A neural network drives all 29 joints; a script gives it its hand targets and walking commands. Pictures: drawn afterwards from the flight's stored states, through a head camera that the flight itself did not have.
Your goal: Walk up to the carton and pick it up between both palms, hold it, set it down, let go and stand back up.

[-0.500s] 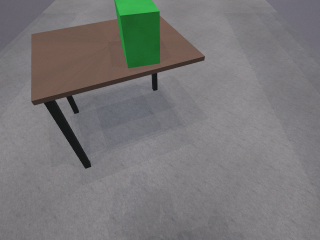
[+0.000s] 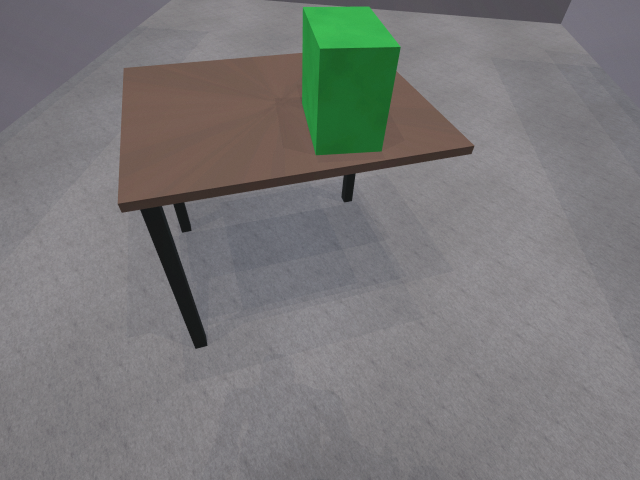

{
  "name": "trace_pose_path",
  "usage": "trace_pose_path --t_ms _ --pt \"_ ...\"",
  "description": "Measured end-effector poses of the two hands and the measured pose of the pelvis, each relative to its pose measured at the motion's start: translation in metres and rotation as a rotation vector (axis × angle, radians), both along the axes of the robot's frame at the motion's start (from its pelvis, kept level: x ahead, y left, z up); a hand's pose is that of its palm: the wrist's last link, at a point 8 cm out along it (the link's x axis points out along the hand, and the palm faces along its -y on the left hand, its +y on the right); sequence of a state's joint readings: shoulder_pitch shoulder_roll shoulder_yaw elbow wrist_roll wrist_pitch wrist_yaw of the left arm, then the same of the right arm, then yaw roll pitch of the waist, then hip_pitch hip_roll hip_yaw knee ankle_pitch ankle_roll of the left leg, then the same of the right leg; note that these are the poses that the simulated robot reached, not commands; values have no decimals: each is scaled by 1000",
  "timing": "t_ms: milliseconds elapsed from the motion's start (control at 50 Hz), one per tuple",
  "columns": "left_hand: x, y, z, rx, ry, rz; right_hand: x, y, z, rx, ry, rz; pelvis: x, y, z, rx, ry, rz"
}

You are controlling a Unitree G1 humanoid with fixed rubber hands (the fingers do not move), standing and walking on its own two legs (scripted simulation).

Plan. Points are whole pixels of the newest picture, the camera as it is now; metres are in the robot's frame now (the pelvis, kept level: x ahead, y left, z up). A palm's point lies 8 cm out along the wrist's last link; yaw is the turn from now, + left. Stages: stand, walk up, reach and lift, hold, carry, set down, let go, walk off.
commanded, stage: walk up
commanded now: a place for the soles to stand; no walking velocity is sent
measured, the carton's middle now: (342, 80) +0.98 -0.01 +0.06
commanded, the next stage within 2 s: none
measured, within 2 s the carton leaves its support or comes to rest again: neither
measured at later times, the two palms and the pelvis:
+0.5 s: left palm (204, 368) +0.30 +0.20 -0.11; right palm out of the picture +0.07 -0.23 -0.13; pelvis +0.19 -0.03 +0.00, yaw -4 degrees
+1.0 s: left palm (201, 351) +0.34 +0.22 -0.14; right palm (458, 273) +0.52 -0.24 -0.11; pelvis +0.41 -0.02 -0.01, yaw +4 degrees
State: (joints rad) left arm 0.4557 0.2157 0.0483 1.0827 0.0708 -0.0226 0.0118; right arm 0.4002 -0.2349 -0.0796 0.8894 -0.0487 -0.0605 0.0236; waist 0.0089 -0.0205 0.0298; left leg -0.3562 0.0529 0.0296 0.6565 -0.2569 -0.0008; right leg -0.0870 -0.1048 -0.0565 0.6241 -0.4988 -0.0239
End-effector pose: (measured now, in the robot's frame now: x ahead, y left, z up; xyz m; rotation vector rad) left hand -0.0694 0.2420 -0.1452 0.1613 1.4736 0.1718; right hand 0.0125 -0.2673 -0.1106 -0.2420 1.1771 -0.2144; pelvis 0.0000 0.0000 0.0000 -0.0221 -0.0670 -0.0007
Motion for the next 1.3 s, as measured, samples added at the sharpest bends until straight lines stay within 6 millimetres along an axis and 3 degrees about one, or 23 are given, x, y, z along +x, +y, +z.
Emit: trace_pose_path --t_ms 40,100,200,280,400,540,620,700,780,900,1000,1040,1100,1220,1300 --pt "20 17 -12 0 0 -32 3 11 -9 -13 -2 -36 11 11 -11 21 -12 -6" --pt "69 32 -10 2 -71 -80 -4 33 -14 15 47 -97 27 17 -9 35 -24 -28" --pt "168 35 19 5 -260 -161 -12 65 -7 85 129 -108 56 22 9 30 -23 -28" --pt "228 27 39 5 -338 -210 -9 76 -3 129 185 -124 84 20 17 27 -9 -26" --pt "302 1 45 -5 -361 -259 19 66 -6 155 236 -160 140 3 17 43 15 -45" --pt "396 -53 25 1 -411 -301 82 22 -32 158 296 -150 213 -36 -9 28 15 -68" --pt "415 -69 25 2 -424 -187 144 -6 -32 140 282 -86 243 -48 -8 38 -1 -53" --pt "407 -68 37 11 -362 -117 231 -31 -17 92 168 -2 274 -50 7 32 -7 -27" --pt "396 -57 42 31 -290 -63 318 -40 -2 59 45 75 307 -48 16 26 -4 -8" --pt "391 -39 32 33 -181 6 428 -14 8 69 -79 166 359 -37 14 2 0 39" --pt "413 -19 4 5 -113 33 506 25 1 69 -154 226 411 -16 -6 -5 4 70" --pt "429 -11 -7 -9 -86 21 525 37 -4 65 -174 219 428 -8 -13 19 1 70" --pt "464 -4 -6 -22 -83 -12 532 46 -5 72 -168 145 448 -2 -11 19 -4 60" --pt "565 6 21 3 -210 -94 509 35 7 59 -43 51 484 -2 10 17 2 46" --pt "622 1 31 27 -279 -115 499 24 6 58 45 21 502 -10 15 19 12 48"
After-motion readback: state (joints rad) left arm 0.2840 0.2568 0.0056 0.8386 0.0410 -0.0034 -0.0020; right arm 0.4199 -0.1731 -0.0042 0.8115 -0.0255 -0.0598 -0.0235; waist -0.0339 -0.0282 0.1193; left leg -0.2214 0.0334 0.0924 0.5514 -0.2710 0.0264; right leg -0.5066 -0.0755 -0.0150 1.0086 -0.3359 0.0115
